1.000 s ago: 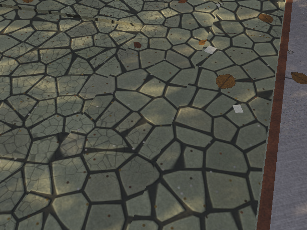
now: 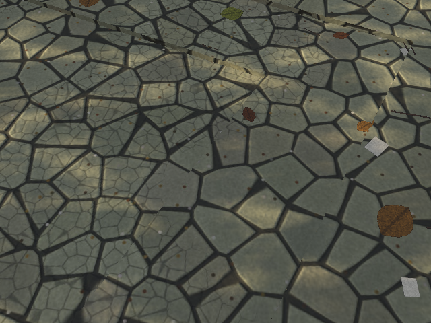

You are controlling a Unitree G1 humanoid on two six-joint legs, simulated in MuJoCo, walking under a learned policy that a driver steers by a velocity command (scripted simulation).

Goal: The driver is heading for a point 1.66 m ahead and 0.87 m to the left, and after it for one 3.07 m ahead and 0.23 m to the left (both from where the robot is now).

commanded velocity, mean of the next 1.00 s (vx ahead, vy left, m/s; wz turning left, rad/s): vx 0.05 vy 0.00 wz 0.59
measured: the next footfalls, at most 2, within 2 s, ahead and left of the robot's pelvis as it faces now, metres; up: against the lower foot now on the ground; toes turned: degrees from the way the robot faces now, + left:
right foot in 0.24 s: +0.28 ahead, -0.12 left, +0.00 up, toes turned +14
left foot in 0.66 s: +0.12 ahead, +0.10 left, -0.01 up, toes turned +24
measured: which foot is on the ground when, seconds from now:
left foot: down 0.00-0.24, up 0.26-0.64, down 0.66-1.00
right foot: up 0.00-0.22, down 0.24-0.66, up 0.68-1.00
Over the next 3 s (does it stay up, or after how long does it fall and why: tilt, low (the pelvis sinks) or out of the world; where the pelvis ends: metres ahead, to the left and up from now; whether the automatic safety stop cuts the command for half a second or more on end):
stays up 0.39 0.25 -0.04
